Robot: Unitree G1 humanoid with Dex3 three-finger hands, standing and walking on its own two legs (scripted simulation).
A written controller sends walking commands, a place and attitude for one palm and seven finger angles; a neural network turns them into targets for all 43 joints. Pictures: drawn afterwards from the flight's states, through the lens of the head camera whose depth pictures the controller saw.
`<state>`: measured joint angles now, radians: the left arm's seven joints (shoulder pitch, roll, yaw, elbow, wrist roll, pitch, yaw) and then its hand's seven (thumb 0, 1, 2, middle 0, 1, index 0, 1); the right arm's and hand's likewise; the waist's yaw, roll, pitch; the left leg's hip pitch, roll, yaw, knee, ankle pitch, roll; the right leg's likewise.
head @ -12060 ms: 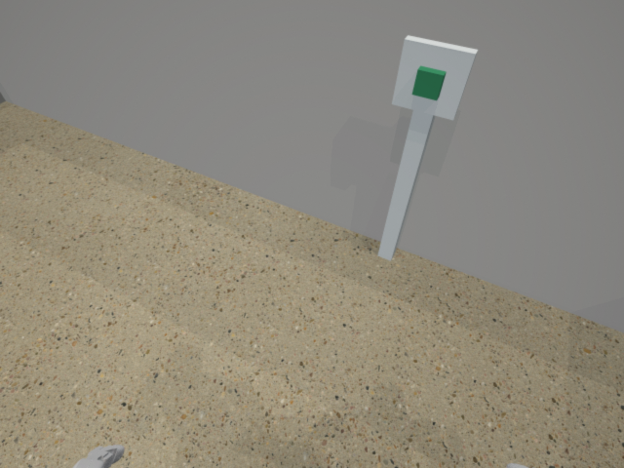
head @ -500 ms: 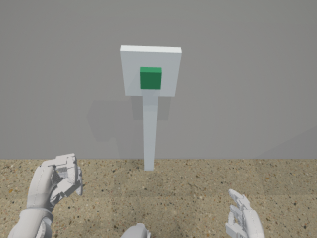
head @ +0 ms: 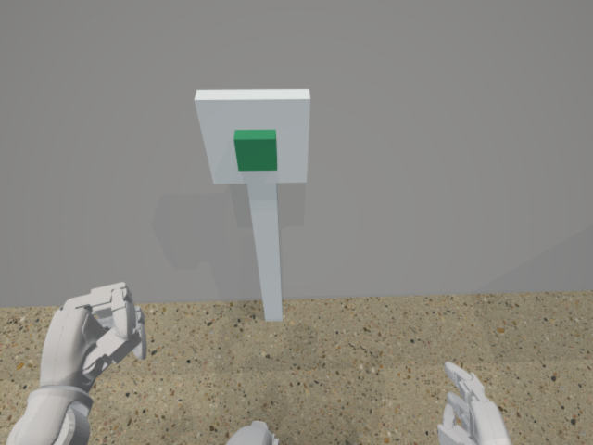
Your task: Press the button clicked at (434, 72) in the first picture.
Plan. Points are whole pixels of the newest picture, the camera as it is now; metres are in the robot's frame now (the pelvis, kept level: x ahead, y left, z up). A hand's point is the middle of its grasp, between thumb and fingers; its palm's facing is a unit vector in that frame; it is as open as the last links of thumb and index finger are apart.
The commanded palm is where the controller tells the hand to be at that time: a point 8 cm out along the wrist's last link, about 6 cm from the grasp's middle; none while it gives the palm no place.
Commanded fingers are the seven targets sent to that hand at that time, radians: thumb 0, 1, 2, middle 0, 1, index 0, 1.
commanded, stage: aim a knuckle at the button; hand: left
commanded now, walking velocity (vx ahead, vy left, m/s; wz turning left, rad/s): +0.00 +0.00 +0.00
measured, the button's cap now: (256, 149) +0.56 +0.11 +0.08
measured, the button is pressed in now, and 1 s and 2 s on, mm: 0 0 0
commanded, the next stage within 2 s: none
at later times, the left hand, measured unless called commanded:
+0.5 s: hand (197, 283) +0.30 +0.16 +0.06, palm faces +0.05 -1.00 -0.01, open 3.1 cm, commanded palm +0.29 +0.21 +0.06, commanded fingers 0.00 0.90 0.90 -1.30 -1.50 -1.30 -1.50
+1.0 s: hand (252, 234) +0.40 +0.10 +0.05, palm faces +0.06 -1.00 -0.02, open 3.1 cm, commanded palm +0.38 +0.15 +0.05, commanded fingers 0.00 0.90 0.90 -1.30 -1.50 -1.30 -1.50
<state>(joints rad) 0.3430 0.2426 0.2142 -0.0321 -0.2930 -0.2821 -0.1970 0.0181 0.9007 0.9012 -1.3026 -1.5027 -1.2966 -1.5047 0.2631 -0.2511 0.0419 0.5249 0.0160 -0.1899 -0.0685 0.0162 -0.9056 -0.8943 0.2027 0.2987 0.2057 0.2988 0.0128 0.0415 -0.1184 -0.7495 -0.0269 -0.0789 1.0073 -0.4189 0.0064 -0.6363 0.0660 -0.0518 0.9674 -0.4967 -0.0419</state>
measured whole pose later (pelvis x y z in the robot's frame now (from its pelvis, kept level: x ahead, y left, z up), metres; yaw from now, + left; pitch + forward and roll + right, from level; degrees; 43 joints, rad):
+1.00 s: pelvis +0.00 +0.01 -0.02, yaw -2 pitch +15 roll -2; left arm -0.38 0.11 0.05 0.54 -0.08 -0.32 0.15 0.02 0.90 0.90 -1.30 -1.50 -1.30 -1.50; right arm 0.25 -0.22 0.03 0.60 -0.03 -0.07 -0.01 0.01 -0.91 -0.89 0.20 0.30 0.21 0.30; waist -0.05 0.04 -0.14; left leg -0.90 -0.03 -0.04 1.07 -0.43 0.02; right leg -0.80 0.06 -0.02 1.06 -0.52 -0.03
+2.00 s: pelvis +0.00 +0.00 -0.02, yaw -3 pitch +19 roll -1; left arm -0.67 0.13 0.18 0.96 -0.04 -0.48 0.19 0.02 0.90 0.90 -1.30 -1.50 -1.30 -1.50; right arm 0.31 -0.23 0.00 0.62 -0.06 0.03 0.03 0.01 -0.91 -0.89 0.20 0.30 0.20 0.30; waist -0.10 0.04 -0.16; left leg -0.98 -0.01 -0.03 1.08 -0.44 0.01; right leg -0.90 0.07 -0.01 1.08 -0.52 -0.04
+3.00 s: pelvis +0.00 +0.00 -0.03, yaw -3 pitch +23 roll -2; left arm -0.90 0.22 0.29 1.19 0.02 -0.51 0.21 -0.03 0.84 0.93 -1.30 -1.50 -1.30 -1.50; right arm 0.37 -0.24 0.01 0.65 -0.08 0.07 0.04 0.01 -0.91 -0.89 0.20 0.30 0.20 0.30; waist -0.17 0.05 -0.16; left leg -1.08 -0.01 -0.04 1.13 -0.44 0.01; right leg -0.99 0.08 -0.02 1.12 -0.52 -0.03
